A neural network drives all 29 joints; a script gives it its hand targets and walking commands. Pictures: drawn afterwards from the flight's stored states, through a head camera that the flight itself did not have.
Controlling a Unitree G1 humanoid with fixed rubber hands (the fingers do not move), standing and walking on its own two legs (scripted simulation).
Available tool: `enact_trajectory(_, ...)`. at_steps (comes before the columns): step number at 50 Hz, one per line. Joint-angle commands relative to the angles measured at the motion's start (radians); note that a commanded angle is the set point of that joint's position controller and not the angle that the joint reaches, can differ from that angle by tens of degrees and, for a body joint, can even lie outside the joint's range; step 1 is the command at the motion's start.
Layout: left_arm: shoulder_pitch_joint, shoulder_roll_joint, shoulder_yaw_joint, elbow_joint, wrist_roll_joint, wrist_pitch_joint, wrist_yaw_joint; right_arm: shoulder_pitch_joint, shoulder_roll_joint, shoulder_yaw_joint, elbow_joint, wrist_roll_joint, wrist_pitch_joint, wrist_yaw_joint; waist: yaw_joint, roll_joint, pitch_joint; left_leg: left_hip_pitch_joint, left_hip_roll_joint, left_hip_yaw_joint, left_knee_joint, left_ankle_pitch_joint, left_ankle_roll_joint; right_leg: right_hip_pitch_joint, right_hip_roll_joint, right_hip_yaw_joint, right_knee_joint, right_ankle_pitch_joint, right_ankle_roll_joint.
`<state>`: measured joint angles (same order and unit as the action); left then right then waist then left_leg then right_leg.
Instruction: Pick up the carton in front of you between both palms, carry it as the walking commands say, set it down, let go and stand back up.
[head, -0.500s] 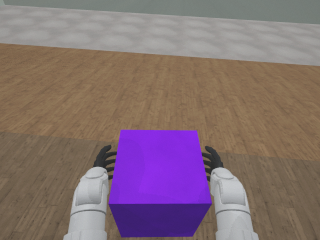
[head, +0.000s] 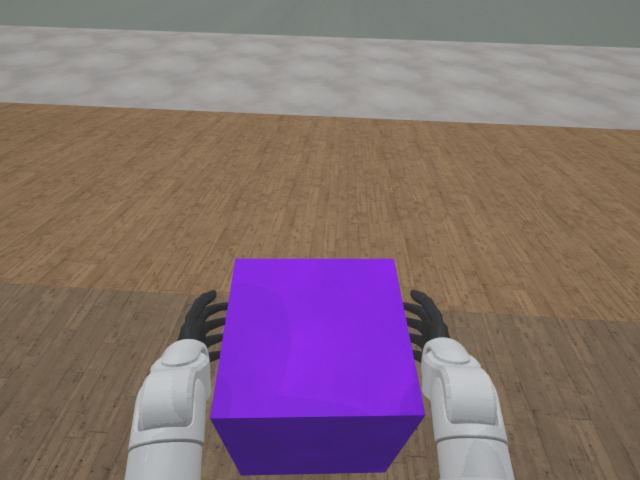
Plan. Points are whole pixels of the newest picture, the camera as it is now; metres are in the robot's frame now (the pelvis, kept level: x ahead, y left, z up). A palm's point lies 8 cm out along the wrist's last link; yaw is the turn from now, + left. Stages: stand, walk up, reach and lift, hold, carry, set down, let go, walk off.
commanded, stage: carry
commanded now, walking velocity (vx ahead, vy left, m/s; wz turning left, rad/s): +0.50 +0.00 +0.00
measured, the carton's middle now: (314, 371) +0.30 +0.01 +0.00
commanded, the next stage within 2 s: none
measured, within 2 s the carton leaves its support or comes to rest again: neither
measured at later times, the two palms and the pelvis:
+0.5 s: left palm (222, 250) +0.45 +0.15 +0.09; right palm (419, 262) +0.43 -0.15 +0.09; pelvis +0.21 +0.01 +0.01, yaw -1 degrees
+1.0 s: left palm (270, 157) +0.74 +0.11 +0.09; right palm (408, 158) +0.76 -0.19 +0.08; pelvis +0.53 -0.05 +0.01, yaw +1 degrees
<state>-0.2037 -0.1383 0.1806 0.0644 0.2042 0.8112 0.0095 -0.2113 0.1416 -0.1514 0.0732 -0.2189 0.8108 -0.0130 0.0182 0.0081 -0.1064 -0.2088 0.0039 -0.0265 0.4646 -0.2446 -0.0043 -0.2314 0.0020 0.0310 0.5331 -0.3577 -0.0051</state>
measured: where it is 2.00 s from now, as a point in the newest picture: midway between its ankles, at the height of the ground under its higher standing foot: (318, 288)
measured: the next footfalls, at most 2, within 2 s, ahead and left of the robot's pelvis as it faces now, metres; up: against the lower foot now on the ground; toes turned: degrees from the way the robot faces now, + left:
left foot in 0.32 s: +0.22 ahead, +0.10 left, +0.00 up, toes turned +11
right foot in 0.72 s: +0.54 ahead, -0.13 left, +0.00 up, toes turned -13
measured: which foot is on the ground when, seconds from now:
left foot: down 0.00-0.06, up 0.08-0.30, down 0.32-0.76, up 0.78-1.00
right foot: down 0.00-0.32, up 0.34-0.70, down 0.72-1.00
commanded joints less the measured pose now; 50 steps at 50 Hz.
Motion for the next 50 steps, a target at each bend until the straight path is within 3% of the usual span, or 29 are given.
enact_trajectory(1,-0.539,-0.910,-0.720,-0.163,-0.335,0.014,-0.201,-0.474,0.896,0.659,-0.189,0.297,0.015,0.173,-0.021,0.123,-0.173,-0.020,0.198,-0.183,-0.184,-0.411,0.109,-0.011,0.006,-0.095,-0.087,-0.069,-0.013)
enact_trajectory(2,-0.535,-0.904,-0.730,-0.199,-0.342,0.034,-0.192,-0.476,0.888,0.673,-0.227,0.305,0.038,0.164,-0.019,0.080,-0.159,-0.113,0.157,-0.112,-0.123,-0.407,0.080,0.074,-0.022,-0.054,-0.137,-0.096,-0.020)
enact_trajectory(3,-0.508,-0.895,-0.726,-0.214,-0.340,0.055,-0.179,-0.483,0.882,0.691,-0.265,0.317,0.062,0.157,-0.008,-0.061,-0.135,-0.223,0.087,0.009,0.047,-0.336,0.031,0.123,-0.129,0.117,-0.237,-0.198,-0.053)
enact_trajectory(4,-0.455,-0.869,-0.720,-0.233,-0.338,0.077,-0.163,-0.473,0.874,0.710,-0.292,0.333,0.088,0.149,0.006,-0.247,-0.114,-0.398,0.022,0.119,0.277,-0.246,-0.008,0.231,-0.275,0.358,-0.339,-0.234,-0.115)
enact_trajectory(5,-0.405,-0.849,-0.711,-0.262,-0.333,0.100,-0.145,-0.477,0.858,0.730,-0.326,0.350,0.111,0.142,0.009,-0.290,-0.059,-0.557,0.020,0.133,0.310,-0.289,-0.016,0.302,-0.353,0.477,-0.355,-0.077,-0.178)
enact_trajectory(6,-0.385,-0.835,-0.704,-0.305,-0.327,0.123,-0.126,-0.479,0.854,0.748,-0.356,0.368,0.131,0.133,0.013,-0.217,-0.060,-0.589,0.048,0.107,0.326,-0.301,-0.010,0.334,-0.356,0.460,-0.332,0.082,-0.205)
enact_trajectory(8,-0.349,-0.834,-0.716,-0.389,-0.339,0.167,-0.094,-0.410,0.857,0.760,-0.398,0.391,0.172,0.109,0.010,-0.125,-0.139,-0.538,0.046,0.132,0.258,-0.243,-0.007,0.372,-0.316,0.316,-0.289,0.248,-0.178)
enact_trajectory(10,-0.299,-0.825,-0.736,-0.472,-0.354,0.208,-0.062,-0.317,0.850,0.755,-0.456,0.395,0.212,0.072,0.011,-0.169,-0.181,-0.451,0.008,0.184,0.171,-0.133,-0.017,0.366,-0.257,0.192,-0.271,0.351,-0.144)
enact_trajectory(12,-0.230,-0.803,-0.737,-0.531,-0.361,0.248,-0.030,-0.232,0.827,0.727,-0.512,0.384,0.250,0.029,0.012,-0.189,-0.186,-0.354,-0.007,0.218,0.082,-0.066,-0.020,0.318,-0.237,0.127,-0.256,0.351,-0.133)
enact_trajectory(15,-0.152,-0.760,-0.726,-0.605,-0.377,0.297,0.019,-0.105,0.779,0.661,-0.568,0.352,0.296,-0.032,-0.018,-0.090,-0.234,0.167,-0.015,0.264,-0.096,0.091,0.003,-0.017,-0.171,-0.037,-0.061,0.321,-0.070)
enact_trajectory(16,-0.139,-0.736,-0.720,-0.630,-0.383,0.311,0.035,-0.056,0.752,0.637,-0.581,0.342,0.308,-0.053,-0.032,0.015,-0.269,0.369,0.117,0.105,-0.121,-0.021,0.034,-0.203,-0.132,-0.098,0.120,0.205,-0.029)
enact_trajectory(17,-0.147,-0.713,-0.713,-0.670,-0.392,0.328,0.051,-0.035,0.722,0.615,-0.597,0.330,0.317,-0.077,-0.040,0.249,-0.279,0.478,0.384,-0.338,-0.249,-0.224,0.137,-0.451,-0.030,-0.181,0.391,-0.051,0.019)
enact_trajectory(18,-0.207,-0.686,-0.716,-0.700,-0.409,0.341,0.067,-0.070,0.704,0.596,-0.605,0.323,0.323,-0.100,-0.047,0.239,-0.235,0.459,0.477,-0.508,-0.272,-0.221,0.244,-0.581,-0.036,-0.095,0.539,-0.145,-0.001)
enact_trajectory(19,-0.222,-0.681,-0.709,-0.705,-0.420,0.344,0.080,-0.095,0.703,0.589,-0.638,0.331,0.328,-0.116,-0.046,0.139,-0.191,0.385,0.467,-0.473,-0.273,-0.184,0.256,-0.612,-0.090,-0.051,0.633,-0.131,-0.017)
enact_trajectory(21,-0.186,-0.688,-0.665,-0.674,-0.409,0.338,0.108,-0.147,0.695,0.596,-0.680,0.354,0.326,-0.141,-0.038,0.020,-0.161,0.251,0.403,-0.296,-0.310,-0.168,0.206,-0.570,-0.149,-0.038,0.606,-0.013,-0.025)
enact_trajectory(24,-0.097,-0.661,-0.597,-0.622,-0.346,0.318,0.160,-0.141,0.658,0.607,-0.684,0.381,0.315,-0.163,-0.035,0.057,-0.134,0.168,0.327,-0.080,-0.354,-0.074,0.146,-0.465,-0.126,-0.103,0.389,0.084,0.007)
enact_trajectory(28,-0.033,-0.635,-0.558,-0.576,-0.309,0.296,0.200,-0.088,0.613,0.602,-0.657,0.394,0.300,-0.176,-0.036,0.097,-0.077,0.152,0.272,0.062,-0.350,0.059,0.127,-0.399,-0.088,-0.177,0.138,0.211,0.019)
enact_trajectory(33,-0.045,-0.631,-0.609,-0.632,-0.341,0.286,0.185,-0.049,0.615,0.619,-0.665,0.400,0.288,-0.165,-0.037,0.156,-0.017,0.179,0.254,0.157,-0.301,0.220,0.100,-0.277,-0.070,-0.246,-0.006,0.298,-0.003)
enact_trajectory(35,-0.022,-0.626,-0.630,-0.651,-0.350,0.286,0.168,-0.038,0.611,0.636,-0.684,0.397,0.290,-0.153,-0.019,0.148,-0.054,0.172,0.235,0.221,-0.139,0.407,0.077,-0.116,-0.023,-0.311,-0.047,0.249,-0.019)
enact_trajectory(36,0.000,-0.620,-0.636,-0.652,-0.352,0.287,0.160,-0.020,0.605,0.644,-0.693,0.392,0.294,-0.147,-0.006,0.112,-0.109,0.122,0.193,0.273,0.030,0.475,0.048,0.058,0.022,-0.350,-0.065,0.190,-0.023)
enact_trajectory(37,0.016,-0.616,-0.642,-0.659,-0.351,0.289,0.152,-0.006,0.590,0.648,-0.698,0.389,0.297,-0.142,0.011,0.052,-0.186,-0.016,0.166,0.282,0.236,0.364,0.017,0.270,-0.056,-0.237,-0.063,0.133,-0.030)
enact_trajectory(38,0.016,-0.598,-0.643,-0.660,-0.348,0.291,0.145,0.004,0.584,0.662,-0.732,0.391,0.305,-0.136,0.017,-0.196,-0.264,-0.286,0.066,0.252,0.564,0.132,-0.037,0.457,-0.351,0.258,-0.213,-0.148,-0.156)
enact_trajectory(39,0.027,-0.618,-0.656,-0.658,-0.358,0.293,0.135,-0.016,0.576,0.671,-0.744,0.393,0.310,-0.127,0.013,-0.324,-0.252,-0.472,-0.005,0.154,0.754,-0.220,-0.034,0.486,-0.450,0.514,-0.349,-0.033,-0.229)
enact_trajectory(40,0.003,-0.633,-0.673,-0.688,-0.366,0.294,0.122,-0.022,0.608,0.685,-0.726,0.392,0.307,-0.118,0.003,-0.228,-0.235,-0.510,0.070,0.056,0.846,-0.223,0.000,0.445,-0.441,0.414,-0.325,0.113,-0.214)
enact_trajectory(42,-0.046,-0.704,-0.712,-0.694,-0.378,0.282,0.095,-0.038,0.680,0.689,-0.699,0.379,0.294,-0.092,-0.001,-0.058,-0.225,-0.489,0.144,0.031,0.800,-0.120,0.036,0.310,-0.388,0.231,-0.296,0.226,-0.160)
enact_trajectory(43,-0.063,-0.727,-0.728,-0.697,-0.383,0.275,0.081,-0.033,0.711,0.693,-0.685,0.370,0.285,-0.082,-0.005,-0.041,-0.212,-0.450,0.162,0.027,0.726,-0.065,0.035,0.239,-0.362,0.151,-0.325,0.205,-0.126)
enact_trajectory(44,-0.069,-0.738,-0.741,-0.692,-0.388,0.268,0.068,-0.025,0.727,0.694,-0.673,0.357,0.276,-0.076,-0.007,-0.070,-0.209,-0.420,0.153,0.052,0.678,-0.027,0.032,0.204,-0.341,0.087,-0.346,0.181,-0.106)
enact_trajectory(47,-0.037,-0.718,-0.747,-0.662,-0.386,0.259,0.043,0.022,0.739,0.688,-0.636,0.315,0.260,-0.075,-0.008,-0.122,-0.164,-0.425,0.142,0.105,0.517,0.049,0.015,0.178,-0.308,-0.017,-0.408,0.121,-0.100)
enact_trajectory(50,-0.020,-0.686,-0.738,-0.653,-0.382,0.259,0.040,0.032,0.719,0.688,-0.636,0.307,0.259,-0.084,-0.007,-0.130,-0.096,-0.472,0.129,0.155,0.340,0.150,-0.003,0.211,-0.277,-0.091,-0.429,0.182,-0.106)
